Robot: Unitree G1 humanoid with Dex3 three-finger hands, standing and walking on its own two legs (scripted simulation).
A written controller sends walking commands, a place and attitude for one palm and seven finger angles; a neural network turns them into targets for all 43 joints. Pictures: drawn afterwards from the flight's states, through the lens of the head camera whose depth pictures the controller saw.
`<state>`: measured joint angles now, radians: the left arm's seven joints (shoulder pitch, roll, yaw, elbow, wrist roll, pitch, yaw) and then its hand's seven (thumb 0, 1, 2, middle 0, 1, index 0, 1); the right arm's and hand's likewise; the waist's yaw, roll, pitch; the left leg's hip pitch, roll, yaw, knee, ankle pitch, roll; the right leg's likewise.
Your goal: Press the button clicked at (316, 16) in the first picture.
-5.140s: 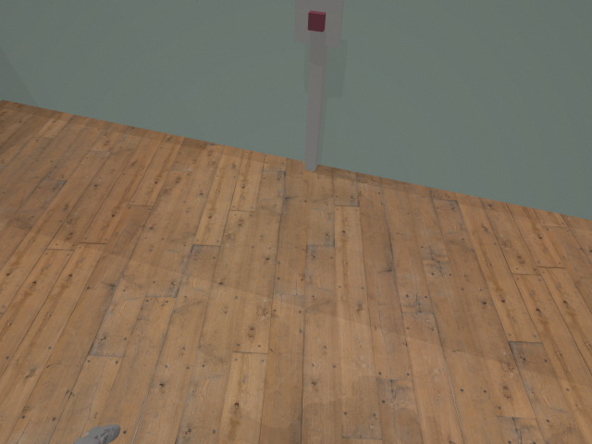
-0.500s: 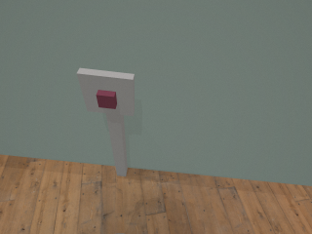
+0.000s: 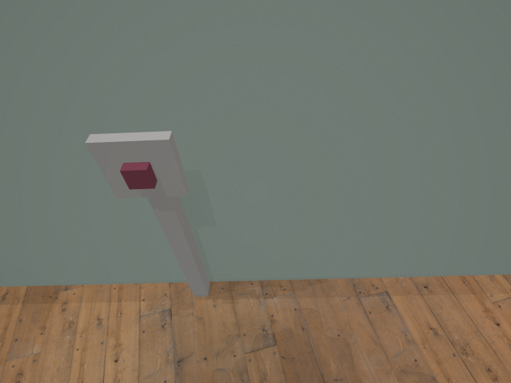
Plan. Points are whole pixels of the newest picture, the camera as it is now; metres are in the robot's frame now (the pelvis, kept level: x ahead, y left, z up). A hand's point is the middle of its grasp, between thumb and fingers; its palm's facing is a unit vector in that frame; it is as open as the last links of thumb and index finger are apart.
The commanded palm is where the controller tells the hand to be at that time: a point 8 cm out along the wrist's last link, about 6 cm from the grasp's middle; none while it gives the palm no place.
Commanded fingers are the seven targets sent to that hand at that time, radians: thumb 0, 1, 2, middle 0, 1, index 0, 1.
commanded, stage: come to a stop and stand still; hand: left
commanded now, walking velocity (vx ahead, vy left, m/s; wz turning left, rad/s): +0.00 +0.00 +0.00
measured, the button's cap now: (139, 174) +0.54 +0.30 -0.01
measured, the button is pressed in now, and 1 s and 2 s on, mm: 0 0 0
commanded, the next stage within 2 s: look again from close up in 0.34 s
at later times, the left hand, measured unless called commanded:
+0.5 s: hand out of the picture -0.03 +0.15 -0.17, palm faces +0.06 -0.98 -0.21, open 7.3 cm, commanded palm none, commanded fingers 0.00 0.90 0.90 -0.20 -0.30 -0.20 -0.30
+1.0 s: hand out of the picture -0.06 +0.19 -0.17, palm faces +0.08 -0.98 -0.20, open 7.3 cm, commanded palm none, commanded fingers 0.00 0.90 0.90 -0.20 -0.30 -0.20 -0.30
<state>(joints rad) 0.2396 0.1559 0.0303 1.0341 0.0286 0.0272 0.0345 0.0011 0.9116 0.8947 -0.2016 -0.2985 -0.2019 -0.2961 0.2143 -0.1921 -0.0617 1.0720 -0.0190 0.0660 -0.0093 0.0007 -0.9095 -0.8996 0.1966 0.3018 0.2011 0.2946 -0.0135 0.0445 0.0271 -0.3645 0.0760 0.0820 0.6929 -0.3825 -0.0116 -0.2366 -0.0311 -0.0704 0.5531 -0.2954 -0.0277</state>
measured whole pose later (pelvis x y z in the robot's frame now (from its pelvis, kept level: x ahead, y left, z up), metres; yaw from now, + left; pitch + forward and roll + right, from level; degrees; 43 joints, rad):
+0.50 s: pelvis -0.03 -0.02 +0.00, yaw +1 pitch -2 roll -1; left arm 0.27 0.12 0.00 1.14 0.01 -0.03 0.05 0.01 0.92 0.89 -0.21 -0.30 -0.21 -0.30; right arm 0.27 -0.15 0.00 1.12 -0.01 0.01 -0.03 0.01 -0.92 -0.90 0.20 0.30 0.20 0.29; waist 0.00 0.04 0.04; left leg -0.16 0.07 0.05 0.50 -0.31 -0.03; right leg -0.20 0.03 -0.12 0.42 -0.18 -0.06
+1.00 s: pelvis -0.05 +0.02 +0.00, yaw +2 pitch -1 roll +0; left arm 0.33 0.15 0.01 1.08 0.02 -0.01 0.03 0.00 0.91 0.89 -0.20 -0.30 -0.20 -0.30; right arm 0.35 -0.13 0.01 1.06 -0.03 -0.01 -0.02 0.00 -0.90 -0.90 0.20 0.30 0.20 0.29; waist 0.00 0.00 0.00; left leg -0.21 -0.02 0.06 0.48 -0.25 0.03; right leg -0.28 -0.05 -0.09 0.49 -0.18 -0.01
